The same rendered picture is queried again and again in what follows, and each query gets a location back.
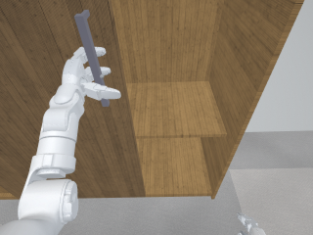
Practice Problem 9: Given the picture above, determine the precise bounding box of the handle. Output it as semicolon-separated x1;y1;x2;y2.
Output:
74;10;110;107

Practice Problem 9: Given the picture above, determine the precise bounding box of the left robot hand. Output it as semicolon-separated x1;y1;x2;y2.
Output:
62;46;121;101

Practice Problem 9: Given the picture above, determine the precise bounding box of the left robot upper arm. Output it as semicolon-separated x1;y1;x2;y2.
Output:
0;179;79;235

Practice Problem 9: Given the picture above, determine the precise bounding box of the left robot forearm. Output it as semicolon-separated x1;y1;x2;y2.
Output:
18;83;85;219

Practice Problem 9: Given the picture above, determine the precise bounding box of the right robot hand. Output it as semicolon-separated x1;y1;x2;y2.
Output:
237;212;266;235

